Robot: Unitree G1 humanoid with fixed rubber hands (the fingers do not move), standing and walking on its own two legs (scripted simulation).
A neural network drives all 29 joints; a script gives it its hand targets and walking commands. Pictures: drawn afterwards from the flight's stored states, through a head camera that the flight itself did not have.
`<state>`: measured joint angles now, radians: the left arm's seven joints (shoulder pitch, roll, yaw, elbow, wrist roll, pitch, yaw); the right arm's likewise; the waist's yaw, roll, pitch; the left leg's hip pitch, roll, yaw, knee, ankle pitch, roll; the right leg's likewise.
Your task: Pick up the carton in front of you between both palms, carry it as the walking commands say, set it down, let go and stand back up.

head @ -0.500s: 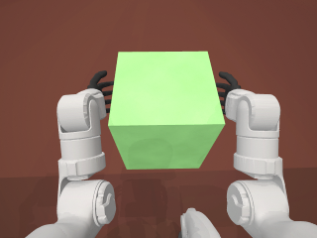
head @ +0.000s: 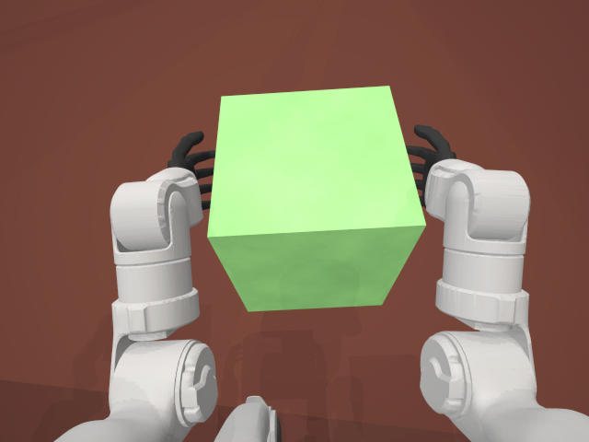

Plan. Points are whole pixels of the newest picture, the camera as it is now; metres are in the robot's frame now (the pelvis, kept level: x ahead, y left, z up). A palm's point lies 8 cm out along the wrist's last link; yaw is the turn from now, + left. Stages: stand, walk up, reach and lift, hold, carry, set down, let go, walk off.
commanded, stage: carry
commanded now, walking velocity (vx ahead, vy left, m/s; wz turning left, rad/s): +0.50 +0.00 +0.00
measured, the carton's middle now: (310, 212) +0.40 +0.02 +0.08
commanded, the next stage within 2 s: none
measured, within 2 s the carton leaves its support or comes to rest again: neither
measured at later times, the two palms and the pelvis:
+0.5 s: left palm (238, 76) +0.64 +0.14 +0.15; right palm (418, 78) +0.63 -0.15 +0.15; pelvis +0.31 +0.00 +0.02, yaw -1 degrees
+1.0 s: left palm (245, 32) +0.89 +0.17 +0.11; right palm (380, 29) +0.89 -0.13 +0.11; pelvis +0.63 +0.02 +0.01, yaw -1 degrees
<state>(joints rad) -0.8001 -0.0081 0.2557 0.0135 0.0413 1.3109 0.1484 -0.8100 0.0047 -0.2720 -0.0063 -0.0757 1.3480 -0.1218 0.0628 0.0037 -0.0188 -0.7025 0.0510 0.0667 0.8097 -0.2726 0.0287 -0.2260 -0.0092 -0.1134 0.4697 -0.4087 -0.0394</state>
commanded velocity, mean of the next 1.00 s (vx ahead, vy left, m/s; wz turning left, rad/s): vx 0.50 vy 0.00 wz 0.00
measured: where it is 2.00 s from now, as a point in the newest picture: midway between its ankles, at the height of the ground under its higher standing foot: (314, 200)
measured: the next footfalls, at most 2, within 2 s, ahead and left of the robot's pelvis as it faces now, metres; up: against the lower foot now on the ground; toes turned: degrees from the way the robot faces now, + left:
left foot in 0.08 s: +0.22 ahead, +0.11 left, +0.02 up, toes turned +5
right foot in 0.52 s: +0.48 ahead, -0.10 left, +0.02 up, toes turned -9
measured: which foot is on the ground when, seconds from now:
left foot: up 0.00-0.06, down 0.08-0.52, up 0.54-0.96, down 0.98-1.00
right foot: down 0.00-0.10, up 0.12-0.50, down 0.52-1.00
